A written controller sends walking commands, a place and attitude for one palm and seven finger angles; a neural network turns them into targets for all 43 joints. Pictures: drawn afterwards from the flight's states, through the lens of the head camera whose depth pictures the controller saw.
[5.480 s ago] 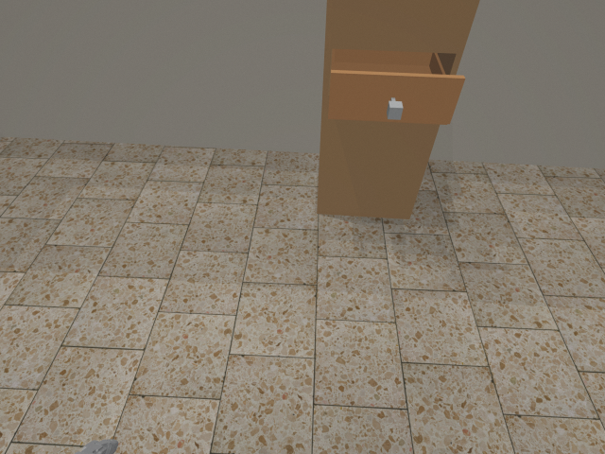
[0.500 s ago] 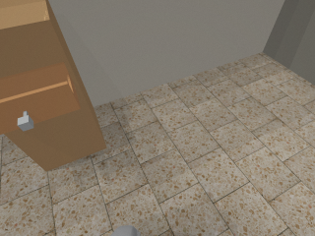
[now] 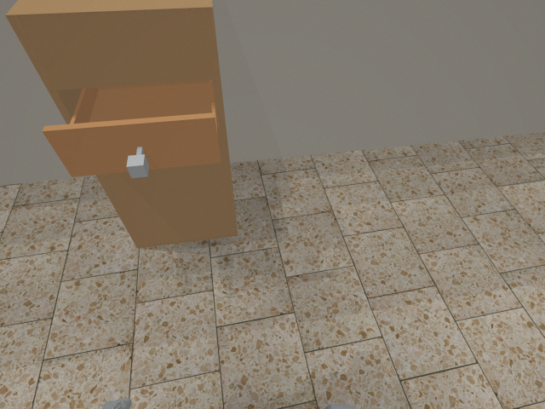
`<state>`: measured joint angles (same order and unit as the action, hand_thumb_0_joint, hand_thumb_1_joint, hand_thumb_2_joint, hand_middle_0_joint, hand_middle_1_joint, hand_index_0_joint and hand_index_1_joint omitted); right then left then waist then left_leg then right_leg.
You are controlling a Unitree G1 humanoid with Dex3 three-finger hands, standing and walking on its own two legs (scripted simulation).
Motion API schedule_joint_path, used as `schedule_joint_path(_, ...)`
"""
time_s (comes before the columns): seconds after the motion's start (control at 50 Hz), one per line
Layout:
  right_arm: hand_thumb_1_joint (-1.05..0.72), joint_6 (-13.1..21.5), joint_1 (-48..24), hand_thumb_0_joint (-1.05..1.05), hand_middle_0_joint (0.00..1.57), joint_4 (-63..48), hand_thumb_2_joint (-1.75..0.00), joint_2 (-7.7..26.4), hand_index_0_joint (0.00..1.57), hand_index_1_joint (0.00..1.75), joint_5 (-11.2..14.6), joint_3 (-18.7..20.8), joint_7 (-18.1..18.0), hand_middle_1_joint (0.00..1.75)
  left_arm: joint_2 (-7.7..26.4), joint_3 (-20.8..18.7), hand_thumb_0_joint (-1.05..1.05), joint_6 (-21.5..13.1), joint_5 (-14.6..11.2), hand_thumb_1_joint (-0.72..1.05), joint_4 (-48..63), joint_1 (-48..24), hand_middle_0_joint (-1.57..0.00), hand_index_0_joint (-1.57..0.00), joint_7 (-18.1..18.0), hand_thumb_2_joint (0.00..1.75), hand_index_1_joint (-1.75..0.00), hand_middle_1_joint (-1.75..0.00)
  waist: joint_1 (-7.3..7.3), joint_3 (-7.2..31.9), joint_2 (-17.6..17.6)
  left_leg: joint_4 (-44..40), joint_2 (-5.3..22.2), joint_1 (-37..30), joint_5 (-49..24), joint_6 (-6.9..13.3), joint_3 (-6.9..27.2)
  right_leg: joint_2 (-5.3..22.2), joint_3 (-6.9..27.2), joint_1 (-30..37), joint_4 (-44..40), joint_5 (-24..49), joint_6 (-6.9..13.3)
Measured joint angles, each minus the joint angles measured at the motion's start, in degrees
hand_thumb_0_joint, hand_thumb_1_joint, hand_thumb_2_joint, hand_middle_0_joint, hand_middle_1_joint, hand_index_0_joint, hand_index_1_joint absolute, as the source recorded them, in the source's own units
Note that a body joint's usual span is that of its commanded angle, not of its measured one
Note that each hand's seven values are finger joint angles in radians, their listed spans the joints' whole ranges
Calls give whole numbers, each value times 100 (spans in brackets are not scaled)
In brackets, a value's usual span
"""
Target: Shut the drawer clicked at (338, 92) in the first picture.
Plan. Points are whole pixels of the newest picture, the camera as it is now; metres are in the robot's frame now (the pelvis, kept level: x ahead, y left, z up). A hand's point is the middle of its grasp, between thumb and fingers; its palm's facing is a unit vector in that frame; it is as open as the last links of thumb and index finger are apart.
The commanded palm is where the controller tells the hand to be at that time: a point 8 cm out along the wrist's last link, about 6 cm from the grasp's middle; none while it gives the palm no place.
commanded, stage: turn to face it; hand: left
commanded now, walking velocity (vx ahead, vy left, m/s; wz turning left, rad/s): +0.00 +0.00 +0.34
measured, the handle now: (138, 160) +0.65 +0.36 -0.09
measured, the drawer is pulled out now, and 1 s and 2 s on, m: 0.16 0.16 0.16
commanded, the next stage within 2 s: take the last steps up to it in 0.20 s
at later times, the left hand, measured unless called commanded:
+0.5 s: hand out of the picture -0.05 +0.16 -0.16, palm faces +0.27 -0.94 -0.22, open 7.3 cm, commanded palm none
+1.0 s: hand out of the picture +0.09 +0.27 -0.18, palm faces +0.26 -0.96 -0.14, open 7.4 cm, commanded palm none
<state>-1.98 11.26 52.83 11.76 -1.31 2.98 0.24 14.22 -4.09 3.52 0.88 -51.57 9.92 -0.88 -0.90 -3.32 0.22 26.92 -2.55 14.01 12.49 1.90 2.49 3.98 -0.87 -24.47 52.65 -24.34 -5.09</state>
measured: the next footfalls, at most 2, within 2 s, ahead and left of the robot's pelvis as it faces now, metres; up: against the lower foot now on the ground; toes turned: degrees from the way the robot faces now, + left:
right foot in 0.12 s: +0.05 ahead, -0.13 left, +0.00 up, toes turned +0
left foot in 0.62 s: +0.01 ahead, +0.12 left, +0.00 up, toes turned +18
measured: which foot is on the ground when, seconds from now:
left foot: down 0.00-0.12, up 0.14-0.60, down 0.62-1.00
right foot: up 0.00-0.10, down 0.12-0.62, up 0.64-1.00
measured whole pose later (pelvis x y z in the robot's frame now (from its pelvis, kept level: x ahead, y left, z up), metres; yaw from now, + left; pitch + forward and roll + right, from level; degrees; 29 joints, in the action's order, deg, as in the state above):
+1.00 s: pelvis +0.08 +0.08 +0.00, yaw +13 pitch -2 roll -1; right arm 3.8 26.6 65.5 6.3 -0.6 0.6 -2.5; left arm 10.6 -3.2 0.9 1.5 -60.9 12.2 0.6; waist -0.5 -1.6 2.4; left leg 14.0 -3.9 -5.9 18.0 5.2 -5.9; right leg 4.3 -4.1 -35.9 61.3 -9.8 -0.8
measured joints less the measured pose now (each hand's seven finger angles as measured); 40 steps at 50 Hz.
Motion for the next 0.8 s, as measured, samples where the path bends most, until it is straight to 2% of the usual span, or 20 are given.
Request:
schedule_joint_path(0.06, -90, -46, 78, 1, 20, 42, -90, 34, 21, 30, -15, 30, -3, 30, -127, 58, 0, -48, -20, 91, 78, -87, -20, -20, -10, 90, -30, -30, -75, 20, -113, 122, -49, 98, 17, -75, 142, -154, -20, 353, -744, 31, 74)
schedule_joint_path(0.1, -90, -73, 147, 1, 20, 66, -90, 64, 21, 30, 4, 59, -2, 30, -201, 104, 0, -133, -28, 91, 144, -75, -20, -20, -13, 90, -30, -30, -81, 61, -173, 336, -95, 231, 96, -154, 222, -233, -78, 756, -1628, 505, 117)
schedule_joint_path(0.12, -90, -82, 181, 1, 20, 74, -90, 93, 21, 30, 31, 82, 2, 30, -247, 126, 0, -197, -6, 91, 164, -57, -20, -20, -23, 90, -30, -30, -70, 78, -229, 555, -95, 349, 201, -184, 254, -263, -127, 884, -1938, 702, 337)
schedule_joint_path(0.14, -90, -102, 189, 1, 20, 98, -90, 134, 21, 30, 45, 118, -3, 30, -316, 162, 0, -236, 21, 91, 158, -54, -20, -20, -28, 90, -30, -30, -84, 56, -333, 965, -84, 507, 638, -225, 297, -294, -216, 886, -1901, 722, 528)
schedule_joint_path(0.18, -90, -179, 232, 1, 20, 163, -90, 179, 20, 30, 26, 173, -7, 30, -420, 221, 0, -262, 31, 91, 155, 17, -20, -20, -21, 90, -30, -30, -92, 67, -397, 2069, -122, 867, 1269, -276, 252, -242, -362, 948, -1879, 666, 695)
schedule_joint_path(0.24, -91, -241, 257, 1, 20, 275, -90, 224, 20, 30, 5, 217, 35, 30, -516, 247, 0, -258, 29, 91, 86, 176, -20, -20, -24, 90, -30, -30, -77, 92, -403, 3413, -3, 1240, 1067, -357, 86, -180, -503, 1148, -2152, 756, 721)
schedule_joint_path(0.3, -91, -240, 283, 1, 20, 351, -90, 222, 20, 30, -2, 216, 52, 30, -550, 246, 0, -263, 38, 91, -31, 307, -20, -20, -40, 90, -30, -30, -69, 99, -337, 3807, 191, 1299, 811, -458, -7, -120, -630, 1271, -2371, 864, 729)
schedule_joint_path(0.38, -91, -249, 278, 1, 20, 474, -90, 200, 20, 30, -8, 182, 46, 30, -556, 240, 0, -325, 63, 91, -202, 489, -20, -20, -25, 90, -30, -30, 27, 97, -228, 3363, 388, 1049, 865, -531, -82, -43, -781, 1356, -2538, 929, 714)
schedule_joint_path(0.44, -91, -229, 234, 1, 20, 561, -90, 182, 20, 30, -19, 146, 72, 30, -534, 223, 0, -409, 85, 91, -362, 688, -20, -20, 3, 90, -30, -30, 146, 117, -171, 2831, 493, 825, 938, -511, -200, -3, -901, 1423, -2664, 969, 666)
schedule_joint_path(0.54, -91, -113, 53, 1, 20, 569, -90, 101, 20, 30, -6, 79, 123, 30, -410, 177, 0, -478, 133, 91, -727, 1128, -20, -20, 33, 90, -30, -30, 391, 193, -12, 1842, 516, 474, 1123, -357, -490, 103, -1020, 1522, -2804, 991, 521)
schedule_joint_path(0.6, -91, 41, -61, 1, 20, 469, -90, 16, 20, 30, 9, 18, 121, 30, -301, 139, 0, -421, 124, 91, -986, 1407, -20, -20, 42, 90, -30, -30, 492, 249, 100, 818, 463, 49, 891, -248, -712, 180, -1021, 1523, -2679, 883, 388)
schedule_joint_path(0.62, -91, 125, -76, 1, 20, 423, -90, 2, 20, 30, 15, -9, 107, 30, -280, 132, 0, -389, 107, 91, -1068, 1509, -20, -20, 48, 90, -30, -30, 495, 282, 92, 397, 456, -149, 751, -191, -759, 187, -1019, 1476, -2517, 780, 343)
schedule_joint_path(0.64, -91, 210, -105, 1, 20, 402, -90, -45, 20, 30, 9, -21, 81, 30, -250, 123, 0, -338, 91, 91, -1161, 1571, -20, -20, 57, 90, -30, -30, 481, 276, 142, 333, 414, -194, 503, -76, -797, 226, -946, 1378, -2204, 478, 359)
schedule_joint_path(0.68, -91, 333, -71, 1, 20, 365, -90, -157, 20, 30, -5, -74, 25, 30, -224, 130, 0, -200, 105, 91, -1332, 1625, -20, -20, 57, 90, -30, -30, 446, 279, 211, 428, 349, -308, 612, 89, -890, 188, -638, 999, -1126, -168, 435)
schedule_joint_path(0.7, -91, 380, 0, 1, 20, 361, -90, -207, 20, 30, -3, -103, -13, 30, -228, 131, 0, -154, 114, 91, -1392, 1613, -20, -20, 64, 90, -30, -30, 403, 298, 202, 342, 330, -421, 665, 139, -901, 137, -525, 761, -536, -214, 470)
schedule_joint_path(0.74, -91, 450, 189, 0, 20, 405, -90, -299, 20, 30, 29, -124, -104, 30, -230, 123, 1, -153, 116, 91, -1429, 1506, -20, -20, 106, 90, -30, -30, 325, 300, 190, -18, 262, -707, 608, 185, -887, 104, -404, 313, 330, 107, 496)
schedule_joint_path(0.8, -94, 534, 484, 0, 20, 576, -90, -279, 20, 30, 67, -104, -199, 30, -256, 111, 1, -246, 109, 91, -1325, 1251, -19, -20, 140, 90, -30, -30, 277, 263, 195, -604, 130, -1126, 403, 250, -877, 129, -295, -244, 877, 698, 438)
